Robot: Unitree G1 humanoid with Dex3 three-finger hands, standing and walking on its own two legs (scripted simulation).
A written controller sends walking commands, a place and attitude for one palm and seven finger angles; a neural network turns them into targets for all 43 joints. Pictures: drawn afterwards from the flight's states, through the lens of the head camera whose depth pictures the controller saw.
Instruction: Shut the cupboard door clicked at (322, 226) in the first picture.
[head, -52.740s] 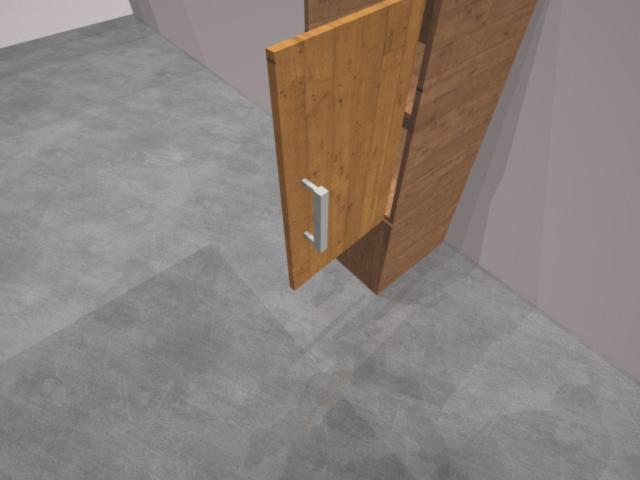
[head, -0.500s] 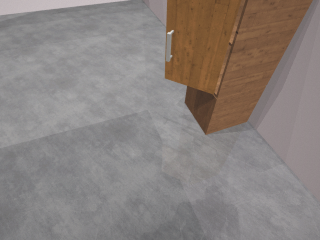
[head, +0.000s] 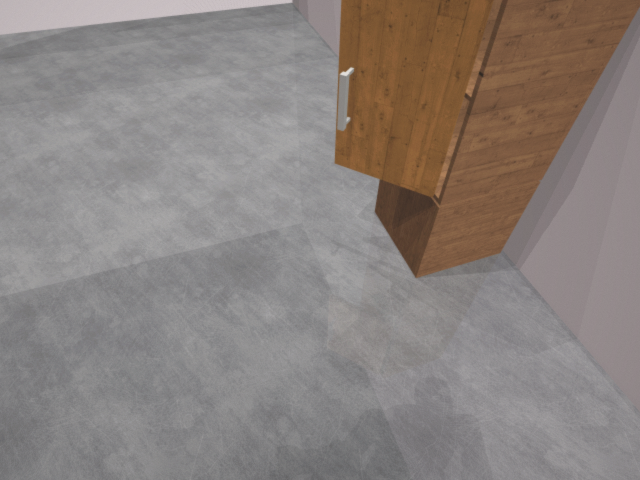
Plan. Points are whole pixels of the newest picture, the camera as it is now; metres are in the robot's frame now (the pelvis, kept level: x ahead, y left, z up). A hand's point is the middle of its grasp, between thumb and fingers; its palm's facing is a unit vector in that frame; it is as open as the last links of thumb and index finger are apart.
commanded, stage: walk to a spot facing it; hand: left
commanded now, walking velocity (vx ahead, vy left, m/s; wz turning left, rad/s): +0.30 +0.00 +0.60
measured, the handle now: (346, 99) +1.09 -0.02 -0.10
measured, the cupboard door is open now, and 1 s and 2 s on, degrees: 42 42 42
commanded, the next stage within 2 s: turn to face it in 0.74 s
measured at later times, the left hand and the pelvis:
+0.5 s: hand out of the picture +0.13 +0.28 -0.18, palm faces +0.25 -0.95 -0.20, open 7.4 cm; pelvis +0.12 +0.07 -0.01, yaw +15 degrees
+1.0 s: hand (170, 392) +0.28 +0.26 -0.17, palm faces +0.46 -0.86 -0.24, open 7.2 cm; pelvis +0.34 +0.09 +0.00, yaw +25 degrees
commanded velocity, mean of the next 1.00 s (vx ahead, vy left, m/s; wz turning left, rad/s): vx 0.24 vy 0.00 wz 0.24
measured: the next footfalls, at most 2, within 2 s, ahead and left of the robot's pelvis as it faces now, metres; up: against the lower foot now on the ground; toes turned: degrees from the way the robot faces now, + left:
left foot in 0.28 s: +0.12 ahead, +0.16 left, +0.00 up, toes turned +18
right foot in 0.70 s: +0.39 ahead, +0.00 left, +0.00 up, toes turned +13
